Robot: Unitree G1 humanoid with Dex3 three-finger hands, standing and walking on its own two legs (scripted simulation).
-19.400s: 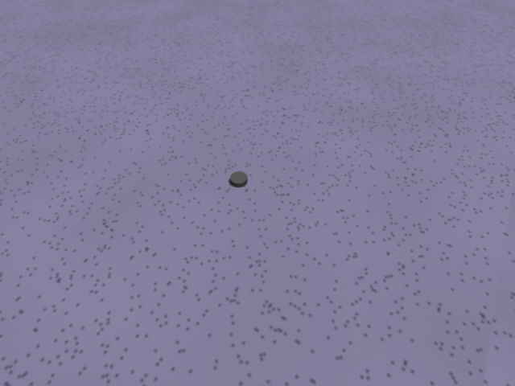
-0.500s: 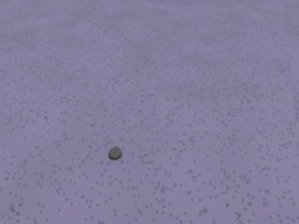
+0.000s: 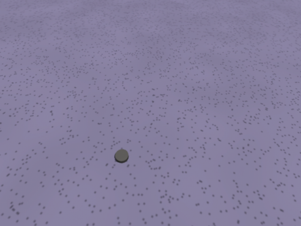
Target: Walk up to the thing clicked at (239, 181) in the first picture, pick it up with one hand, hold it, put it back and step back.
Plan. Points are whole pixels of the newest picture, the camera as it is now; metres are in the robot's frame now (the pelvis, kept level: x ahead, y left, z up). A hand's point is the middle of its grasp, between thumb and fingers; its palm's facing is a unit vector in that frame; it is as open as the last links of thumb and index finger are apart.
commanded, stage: walk up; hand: left
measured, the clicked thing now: (121, 156) +0.67 +0.21 -0.75
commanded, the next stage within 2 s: none
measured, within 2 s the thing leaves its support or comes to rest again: neither
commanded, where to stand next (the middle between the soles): +0.28 -0.03 m, yaw +0 degrees
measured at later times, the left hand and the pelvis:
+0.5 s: hand (84, 186) +0.25 +0.22 -0.12, palm faces -0.02 -0.93 -0.37, open 7.4 cm; pelvis +0.14 -0.04 +0.00, yaw +0 degrees
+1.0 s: hand (85, 184) +0.27 +0.23 -0.16, palm faces -0.01 -0.95 -0.31, open 7.4 cm; pelvis +0.20 -0.02 +0.00, yaw +0 degrees
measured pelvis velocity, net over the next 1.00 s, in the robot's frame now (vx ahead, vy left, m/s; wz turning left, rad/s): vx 0.20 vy -0.02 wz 0.00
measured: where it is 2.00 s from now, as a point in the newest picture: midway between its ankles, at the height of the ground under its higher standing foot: outside the picture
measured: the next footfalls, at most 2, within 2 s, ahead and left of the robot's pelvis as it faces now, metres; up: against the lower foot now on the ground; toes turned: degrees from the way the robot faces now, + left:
right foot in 0.36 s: +0.25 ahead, -0.15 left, +0.00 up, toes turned -2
left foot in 0.70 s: +0.29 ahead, +0.10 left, +0.00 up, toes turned +2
